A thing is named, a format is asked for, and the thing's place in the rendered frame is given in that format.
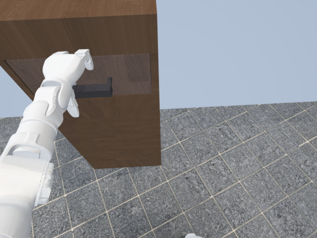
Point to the handle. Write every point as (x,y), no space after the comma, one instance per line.
(93,90)

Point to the cabinet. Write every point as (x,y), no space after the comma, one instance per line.
(111,132)

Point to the left robot upper arm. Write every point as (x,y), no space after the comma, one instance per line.
(24,183)

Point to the left robot forearm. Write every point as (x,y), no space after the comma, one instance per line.
(41,119)

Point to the drawer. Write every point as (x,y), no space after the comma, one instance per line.
(131,73)

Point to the robot left hand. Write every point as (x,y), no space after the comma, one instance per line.
(68,67)

